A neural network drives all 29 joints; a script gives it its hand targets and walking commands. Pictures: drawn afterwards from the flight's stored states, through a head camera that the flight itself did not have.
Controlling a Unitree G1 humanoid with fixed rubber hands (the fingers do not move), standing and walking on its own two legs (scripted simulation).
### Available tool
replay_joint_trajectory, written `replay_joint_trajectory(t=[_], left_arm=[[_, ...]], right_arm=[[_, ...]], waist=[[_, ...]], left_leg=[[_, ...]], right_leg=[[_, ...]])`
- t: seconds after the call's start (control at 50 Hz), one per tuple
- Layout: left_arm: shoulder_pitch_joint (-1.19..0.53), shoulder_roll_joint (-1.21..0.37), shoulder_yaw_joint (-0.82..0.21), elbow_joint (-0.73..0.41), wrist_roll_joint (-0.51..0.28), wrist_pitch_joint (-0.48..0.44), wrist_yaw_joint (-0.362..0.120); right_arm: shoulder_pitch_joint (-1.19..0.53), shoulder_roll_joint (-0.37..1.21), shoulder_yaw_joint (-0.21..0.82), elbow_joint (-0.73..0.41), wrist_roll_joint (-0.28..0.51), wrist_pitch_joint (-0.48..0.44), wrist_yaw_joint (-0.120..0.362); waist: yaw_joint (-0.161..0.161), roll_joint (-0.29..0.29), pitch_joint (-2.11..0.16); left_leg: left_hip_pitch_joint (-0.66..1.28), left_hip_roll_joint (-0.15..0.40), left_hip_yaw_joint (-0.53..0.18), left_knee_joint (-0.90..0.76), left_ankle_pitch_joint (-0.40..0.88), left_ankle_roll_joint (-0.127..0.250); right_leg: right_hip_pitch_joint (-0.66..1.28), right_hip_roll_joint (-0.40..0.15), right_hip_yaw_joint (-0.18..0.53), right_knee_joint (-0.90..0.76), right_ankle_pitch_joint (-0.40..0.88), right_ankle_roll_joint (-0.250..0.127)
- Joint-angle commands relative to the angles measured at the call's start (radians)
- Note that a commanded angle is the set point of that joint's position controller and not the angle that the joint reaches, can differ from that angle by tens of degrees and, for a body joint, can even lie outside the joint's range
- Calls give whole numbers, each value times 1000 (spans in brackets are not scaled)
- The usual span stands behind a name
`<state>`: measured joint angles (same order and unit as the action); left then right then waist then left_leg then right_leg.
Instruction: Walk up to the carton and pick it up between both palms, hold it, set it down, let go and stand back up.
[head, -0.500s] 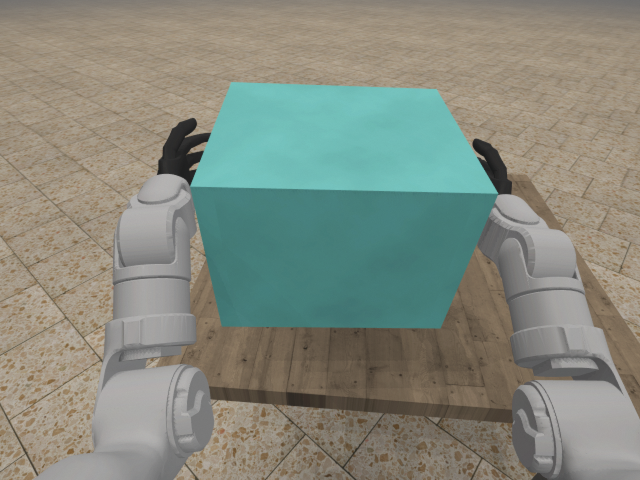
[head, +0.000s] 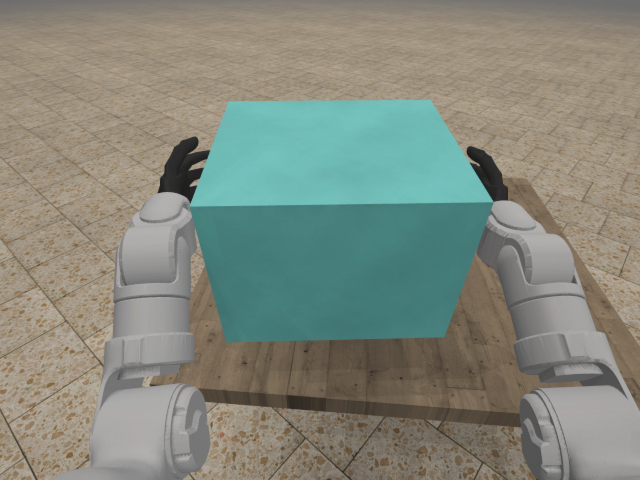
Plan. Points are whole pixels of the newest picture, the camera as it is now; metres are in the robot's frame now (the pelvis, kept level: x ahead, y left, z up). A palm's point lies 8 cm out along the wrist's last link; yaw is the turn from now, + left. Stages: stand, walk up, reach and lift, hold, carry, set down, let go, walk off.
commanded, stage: hold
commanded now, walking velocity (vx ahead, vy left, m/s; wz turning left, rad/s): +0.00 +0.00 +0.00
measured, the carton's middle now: (333, 215) +0.40 -0.01 +0.18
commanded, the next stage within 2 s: none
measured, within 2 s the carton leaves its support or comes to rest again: neither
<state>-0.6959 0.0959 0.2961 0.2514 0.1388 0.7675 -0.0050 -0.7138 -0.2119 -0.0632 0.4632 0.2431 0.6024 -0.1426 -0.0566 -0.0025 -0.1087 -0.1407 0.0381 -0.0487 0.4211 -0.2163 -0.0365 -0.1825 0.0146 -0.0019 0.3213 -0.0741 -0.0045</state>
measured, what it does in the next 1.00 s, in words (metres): stands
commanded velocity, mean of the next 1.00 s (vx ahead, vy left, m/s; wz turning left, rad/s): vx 0.00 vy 0.00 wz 0.00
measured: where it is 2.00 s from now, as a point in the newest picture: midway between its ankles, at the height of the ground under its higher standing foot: outside the picture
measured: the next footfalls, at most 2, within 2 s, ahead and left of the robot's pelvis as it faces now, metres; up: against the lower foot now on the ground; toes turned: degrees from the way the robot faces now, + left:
none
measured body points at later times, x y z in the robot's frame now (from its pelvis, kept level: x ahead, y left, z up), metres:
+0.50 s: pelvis +0.01 +0.00 +0.00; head -0.05 +0.01 +0.45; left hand +0.40 +0.18 +0.22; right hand +0.39 -0.19 +0.21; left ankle +0.01 +0.14 -0.74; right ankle +0.07 -0.12 -0.74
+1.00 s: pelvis +0.00 +0.00 +0.00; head -0.07 +0.01 +0.44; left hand +0.38 +0.18 +0.25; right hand +0.37 -0.19 +0.22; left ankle +0.01 +0.14 -0.74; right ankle +0.07 -0.12 -0.74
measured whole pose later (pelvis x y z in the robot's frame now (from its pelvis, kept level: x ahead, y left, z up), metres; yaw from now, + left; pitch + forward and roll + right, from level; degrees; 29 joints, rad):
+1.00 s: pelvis +0.00 +0.00 +0.00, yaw +0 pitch -4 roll -1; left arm -0.76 0.10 0.32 0.28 0.14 0.78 0.00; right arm -0.74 -0.19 -0.13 0.48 0.24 0.60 -0.14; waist -0.06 0.00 -0.11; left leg -0.14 0.04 -0.05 0.42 -0.21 -0.04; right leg -0.18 0.01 0.00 0.32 -0.07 0.00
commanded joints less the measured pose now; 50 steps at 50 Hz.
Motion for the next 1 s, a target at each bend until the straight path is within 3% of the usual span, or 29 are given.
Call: replay_joint_trajectory(t=[0.0, 0.12, 0.24, 0.36, 0.52, 0.58, 0.68, 0.86, 0.98], left_arm=[[-787, -647, -455, -128, -173, -60, -127], [-800, -613, -359, 28, -121, -62, -155], [-750, -592, -323, 48, -98, -69, -175], [-689, -600, -366, -58, -114, -69, -180], [-700, -656, -533, -320, -209, -82, -143], [-729, -675, -571, -362, -232, -80, -126], [-783, -672, -557, -318, -230, -73, -110], [-795, -633, -404, -33, -144, -59, -141], [-781, -600, -334, 52, -105, -64, -168]], right_arm=[[-1024, 681, 307, -341, 167, -94, 163], [-1072, 686, 275, -227, 103, -100, 183], [-1048, 671, 281, -225, 90, -108, 178], [-991, 653, 333, -329, 130, -106, 155], [-926, 652, 402, -520, 227, -100, 125], [-927, 654, 396, -540, 243, -97, 125], [-968, 667, 367, -479, 228, -90, 142], [-1056, 688, 288, -272, 136, -96, 173], [-1060, 678, 273, -207, 93, -100, 182]], waist=[[4, 13, -359], [32, -11, -292], [33, -11, -326], [12, 2, -398], [-37, 54, -563], [-44, 65, -569], [-29, 55, -498], [20, 0, -311], [33, -12, -297]], left_leg=[[-179, -105, 16, -165, 3, 25], [-240, -99, 31, -216, -142, 62], [-205, -102, 39, -210, -56, 58], [-135, -115, 33, -162, 136, 26], [-55, -124, 5, -79, 378, -32], [-50, -122, -3, -70, 375, -41], [-92, -114, -1, -98, 237, -23], [-218, -101, 24, -196, -95, 46], [-230, -99, 36, -219, -116, 63]], right_leg=[[338, 38, 14, -54, -33, 11], [321, 17, 22, -66, -176, 9], [376, 21, 19, -59, -74, 12], [447, 37, 12, -36, 122, 12], [493, 64, 7, 7, 371, 14], [464, 69, 4, 4, 347, 13], [394, 61, 5, -18, 188, 12], [322, 26, 19, -65, -124, 10], [348, 17, 22, -64, -138, 10]])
